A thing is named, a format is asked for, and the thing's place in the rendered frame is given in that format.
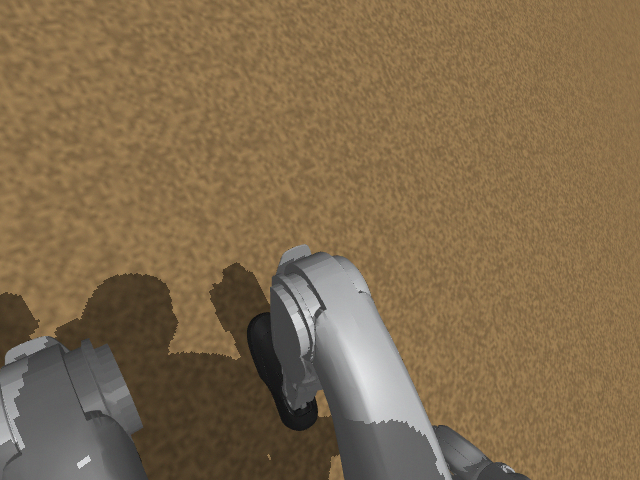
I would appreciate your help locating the right robot foot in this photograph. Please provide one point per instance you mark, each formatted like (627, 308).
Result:
(260, 343)

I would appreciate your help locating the right robot hand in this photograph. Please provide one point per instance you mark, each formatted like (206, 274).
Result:
(463, 459)

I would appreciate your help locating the right robot arm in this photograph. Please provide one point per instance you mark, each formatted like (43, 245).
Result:
(500, 471)

